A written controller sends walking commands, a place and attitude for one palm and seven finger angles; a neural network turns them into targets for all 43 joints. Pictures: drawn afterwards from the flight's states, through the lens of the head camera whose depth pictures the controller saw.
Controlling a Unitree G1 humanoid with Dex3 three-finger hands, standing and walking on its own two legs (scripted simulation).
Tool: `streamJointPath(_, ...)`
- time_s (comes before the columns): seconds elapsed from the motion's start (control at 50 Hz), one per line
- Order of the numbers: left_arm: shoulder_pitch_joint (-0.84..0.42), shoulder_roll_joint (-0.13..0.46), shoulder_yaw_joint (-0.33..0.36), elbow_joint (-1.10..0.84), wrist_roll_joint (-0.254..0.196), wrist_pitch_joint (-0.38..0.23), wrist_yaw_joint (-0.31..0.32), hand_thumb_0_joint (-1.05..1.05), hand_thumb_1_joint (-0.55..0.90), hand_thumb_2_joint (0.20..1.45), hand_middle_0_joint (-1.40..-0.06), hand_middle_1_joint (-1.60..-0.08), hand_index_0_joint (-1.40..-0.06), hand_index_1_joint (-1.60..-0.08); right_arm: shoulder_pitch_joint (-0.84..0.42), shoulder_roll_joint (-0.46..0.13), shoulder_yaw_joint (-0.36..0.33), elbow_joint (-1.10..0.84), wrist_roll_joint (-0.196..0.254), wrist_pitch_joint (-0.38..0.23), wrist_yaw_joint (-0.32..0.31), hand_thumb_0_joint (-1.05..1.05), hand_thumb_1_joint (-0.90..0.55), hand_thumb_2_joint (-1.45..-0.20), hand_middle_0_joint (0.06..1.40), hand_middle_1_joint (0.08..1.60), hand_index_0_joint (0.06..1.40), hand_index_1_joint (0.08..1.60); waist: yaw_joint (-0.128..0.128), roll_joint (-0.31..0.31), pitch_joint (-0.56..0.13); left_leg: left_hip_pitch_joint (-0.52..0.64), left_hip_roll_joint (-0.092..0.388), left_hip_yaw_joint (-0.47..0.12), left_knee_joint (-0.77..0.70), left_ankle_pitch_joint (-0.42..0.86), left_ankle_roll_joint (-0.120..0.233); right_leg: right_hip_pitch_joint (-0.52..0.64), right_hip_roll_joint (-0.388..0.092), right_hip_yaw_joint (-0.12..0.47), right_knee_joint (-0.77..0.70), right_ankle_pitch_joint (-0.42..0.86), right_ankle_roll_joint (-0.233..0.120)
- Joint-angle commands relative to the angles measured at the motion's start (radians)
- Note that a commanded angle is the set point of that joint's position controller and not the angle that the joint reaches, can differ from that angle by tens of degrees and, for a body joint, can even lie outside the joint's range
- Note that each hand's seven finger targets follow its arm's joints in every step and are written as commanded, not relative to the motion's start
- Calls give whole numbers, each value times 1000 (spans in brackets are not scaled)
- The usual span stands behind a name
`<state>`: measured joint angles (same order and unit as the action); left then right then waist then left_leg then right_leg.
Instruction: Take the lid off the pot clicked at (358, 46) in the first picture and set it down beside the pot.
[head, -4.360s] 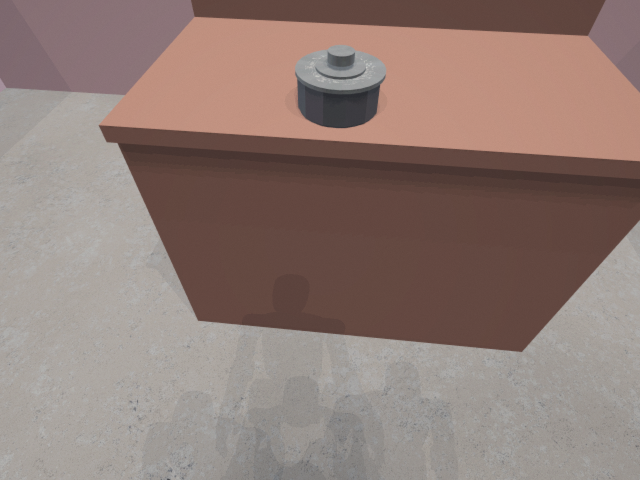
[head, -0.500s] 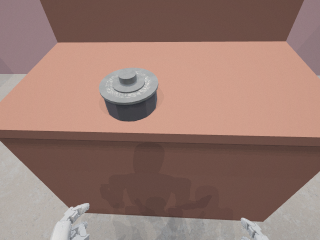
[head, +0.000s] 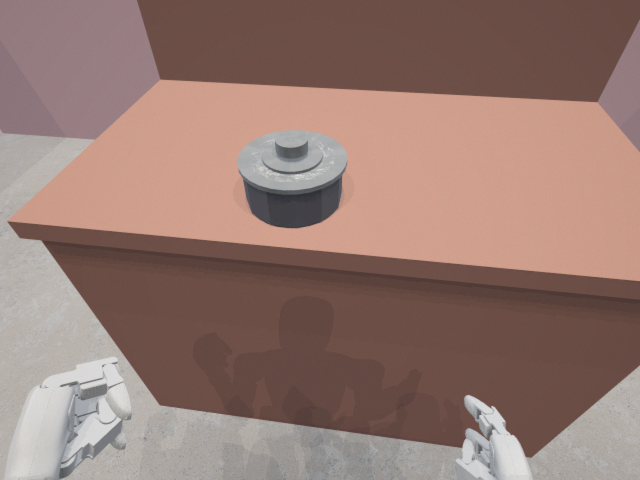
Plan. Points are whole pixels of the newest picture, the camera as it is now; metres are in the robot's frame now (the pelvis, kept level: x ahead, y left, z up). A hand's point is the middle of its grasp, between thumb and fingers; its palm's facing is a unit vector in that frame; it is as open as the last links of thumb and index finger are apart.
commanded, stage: raise the hand higher, near the body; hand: left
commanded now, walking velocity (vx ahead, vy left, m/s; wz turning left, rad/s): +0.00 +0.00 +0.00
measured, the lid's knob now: (291, 144) +0.56 +0.13 +0.16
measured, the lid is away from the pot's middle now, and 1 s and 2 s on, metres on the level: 0.00 0.00 0.00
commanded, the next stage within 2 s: reach forward and open the fingers in 0.78 s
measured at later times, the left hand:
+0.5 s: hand (98, 362) +0.17 +0.24 +0.15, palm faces +0.34 -0.84 -0.41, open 3.1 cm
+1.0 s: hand (90, 301) +0.20 +0.24 +0.20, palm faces +0.44 -0.51 -0.74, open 3.0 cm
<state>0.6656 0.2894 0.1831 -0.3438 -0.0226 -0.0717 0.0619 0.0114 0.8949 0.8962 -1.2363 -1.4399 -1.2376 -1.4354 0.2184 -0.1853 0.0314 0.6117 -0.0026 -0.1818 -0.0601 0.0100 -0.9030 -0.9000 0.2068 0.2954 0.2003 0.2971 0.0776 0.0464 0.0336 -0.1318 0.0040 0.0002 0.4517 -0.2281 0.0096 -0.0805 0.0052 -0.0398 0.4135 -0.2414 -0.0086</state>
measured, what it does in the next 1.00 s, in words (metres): stands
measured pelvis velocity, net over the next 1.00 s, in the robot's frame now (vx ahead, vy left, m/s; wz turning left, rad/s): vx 0.00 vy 0.00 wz -0.02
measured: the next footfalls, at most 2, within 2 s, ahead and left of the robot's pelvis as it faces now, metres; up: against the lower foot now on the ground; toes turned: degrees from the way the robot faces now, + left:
none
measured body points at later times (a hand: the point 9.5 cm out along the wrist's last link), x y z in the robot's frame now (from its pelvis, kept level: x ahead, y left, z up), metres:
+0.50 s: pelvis +0.00 +0.01 +0.00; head -0.02 -0.01 +0.45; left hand +0.14 +0.28 +0.17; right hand +0.21 -0.20 -0.06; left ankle +0.02 +0.11 -0.74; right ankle +0.00 -0.11 -0.74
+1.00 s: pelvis +0.00 +0.00 +0.00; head +0.00 -0.02 +0.45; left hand +0.17 +0.27 +0.24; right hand +0.21 -0.21 -0.08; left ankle +0.02 +0.11 -0.74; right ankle +0.00 -0.11 -0.74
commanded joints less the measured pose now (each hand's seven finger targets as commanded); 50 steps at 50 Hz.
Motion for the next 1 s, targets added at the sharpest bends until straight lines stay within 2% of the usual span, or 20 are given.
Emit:
streamJointPath(0.0, 8, 127, 102, -262, 2, -77, 20, 0, 900, 900, -1300, -1500, -1300, -1500, -180, -107, -44, -173, -1, -80, -9, 0, -900, -900, 200, 300, 200, 300, 0, 14, -12, 39, 1, -4, -92, 74, 17, -87, 5, -1, -104, 25, -3)
streamJointPath(0.04, 25, 125, 114, -238, 2, -77, 16, 0, 900, 900, -1300, -1500, -1300, -1500, -182, -111, -51, -167, 2, -79, -6, 0, -900, -900, 200, 300, 200, 300, 1, -45, -2, 37, 3, -2, -94, 82, 18, -88, 12, -1, -111, 26, -2)
streamJointPath(0.12, -27, 171, 145, -329, 6, -95, 25, 0, 900, 900, -1300, -1500, -1300, -1500, -181, -122, -48, -169, 1, -95, -6, 0, -900, -900, 200, 300, 200, 300, 5, 16, -26, 57, 0, -4, -98, 67, 15, -81, 15, 9, -115, 20, 0)
streamJointPath(0.2, -27, 166, 158, -321, 2, -102, 30, 0, 900, 900, -1300, -1500, -1300, -1500, -173, -119, -48, -159, -1, -91, -12, 0, -900, -900, 200, 300, 200, 300, 8, -33, -10, 53, 3, -6, -108, 80, 16, -71, 14, 7, -117, 31, -2)
streamJointPath(0.28, -91, 160, 146, -372, 1, -112, 29, 0, 900, 900, -1300, -1500, -1300, -1500, -170, -121, -43, -164, -1, -92, -10, 0, -900, -900, 200, 300, 200, 300, 2, 41, -1, 67, 0, -2, -114, 73, 11, -71, 14, 15, -126, 33, -3)
streamJointPath(0.34, -59, 167, 168, -373, -5, -112, 30, 0, 900, 900, -1300, -1500, -1300, -1500, -170, -118, -43, -163, -5, -89, -6, 0, -900, -900, 200, 300, 200, 300, 11, 32, -37, 83, 0, 1, -108, 120, 10, -45, 17, 15, -122, 79, -5)
streamJointPath(0.38, -104, 170, 169, -377, -8, -112, 27, 0, 900, 900, -1300, -1500, -1300, -1500, -171, -122, -42, -162, -5, -81, -5, 0, -900, -900, 200, 300, 200, 300, 5, 7, 0, 74, 0, 1, -110, 120, 10, -59, 20, 16, -132, 78, -4)
streamJointPath(0.44, -113, 178, 186, -384, -10, -116, 28, 0, 900, 900, -1300, -1500, -1300, -1500, -168, -120, -41, -158, -8, -80, -2, 0, -900, -900, 200, 300, 200, 300, 8, 39, -21, 90, -1, 4, -108, 140, 8, -47, 21, 15, -131, 102, -6)
streamJointPath(0.48, -120, 189, 208, -384, -16, -116, 28, 0, 900, 900, -1300, -1500, -1300, -1500, -170, -124, -43, -160, -9, -71, -3, 0, -900, -900, 200, 300, 200, 300, 12, 1, -29, 89, 0, 6, -107, 158, 10, -33, 21, 16, -132, 121, -4)
streamJointPath(0.58, -168, 191, 210, -422, -19, -124, 25, 0, 900, 900, -1300, -1500, -1300, -1500, -171, -127, -40, -156, -11, -66, 3, 0, -900, -900, 200, 300, 200, 300, 8, 55, -46, 109, 1, 6, -102, 194, 5, -27, 19, 18, -129, 157, -5)
streamJointPath(0.62, -159, 214, 246, -416, -25, -121, 29, 0, 900, 900, -1300, -1500, -1300, -1500, -176, -130, -42, -155, -10, -62, 5, 0, -900, -900, 200, 300, 200, 300, 15, 24, -54, 114, 1, 7, -100, 205, 5, -23, 26, 19, -134, 172, -4)
streamJointPath(0.66, -194, 203, 239, -403, -27, -126, 26, 0, 900, 900, -1300, -1500, -1300, -1500, -178, -127, -41, -152, -11, -55, 4, 0, -900, -900, 200, 300, 200, 300, 10, -17, -44, 106, 3, 8, -103, 195, 8, -24, 19, 16, -137, 159, -2)
streamJointPath(0.7, -241, 205, 230, -428, -26, -135, 25, 0, 900, 900, -1300, -1500, -1300, -1500, -177, -129, -38, -148, -11, -55, 3, 0, -900, -900, 200, 300, 200, 300, 6, 47, -35, 112, 1, 9, -106, 163, 7, -42, 16, 20, -147, 126, -3)
streamJointPath(0.82, -260, 226, 277, -415, -37, -146, 30, 0, 900, 900, -1300, -1500, -1300, -1500, -184, -133, -41, -139, -12, -55, 6, 0, -900, -900, 200, 300, 200, 300, 15, 22, -50, 124, 1, 9, -109, 171, 5, -34, 21, 22, -154, 134, -5)
streamJointPath(0.86, -307, 209, 257, -414, -36, -155, 27, 0, 900, 900, -1300, -1500, -1300, -1500, -185, -128, -40, -134, -11, -50, 4, 0, -900, -900, 200, 300, 200, 300, 8, 0, -34, 119, 4, 11, -113, 156, 8, -41, 16, 19, -156, 115, -4)
streamJointPath(0.88, -339, 379, 206, -451, 333, -45, 66, 0, 872, 921, -1294, -1465, -1294, -1465, -222, -206, -29, -157, -38, 11, 20, 0, -900, -900, 200, 300, 200, 300, 20, 88, -49, -44, -18, 32, -96, 154, -6, -72, 11, -13, -46, 115, 2)
streamJointPath(0.9, -373, 316, 201, -511, 340, 8, 87, 0, 844, 942, -1288, -1429, -1288, -1429, -235, -172, -36, -197, -25, 46, 36, 0, -900, -900, 200, 300, 200, 300, 33, 131, -62, -78, -17, 29, -97, 166, -12, -64, 5, -38, -13, 98, -13)
streamJointPath(0.92, -346, 349, 200, -519, 431, 61, 105, 0, 818, 963, -1282, -1394, -1282, -1394, -254, -171, -40, -211, -13, 67, 46, 0, -900, -900, 200, 300, 200, 300, 53, 180, -81, -81, -11, 36, -88, 159, -17, -55, 18, -20, 2, 92, -17)
streamJointPath(0.96, -273, 413, 232, -481, 548, 147, 109, 0, 765, 1005, -1271, -1323, -1271, -1323, -257, -184, -45, -222, -10, 131, 55, 0, -900, -900, 200, 300, 200, 300, 71, 72, -131, -99, -20, 46, -66, 161, -9, -38, 17, -9, 15, 84, -20)
streamJointPath(0.98, -326, 427, 214, -493, 598, 178, 102, 0, 738, 1026, -1265, -1287, -1265, -1287, -281, -192, -45, -231, -5, 159, 58, 0, -900, -900, 200, 300, 200, 300, 61, 51, -145, -94, -25, 50, -50, 168, -3, -50, 14, 2, 14, 92, -17)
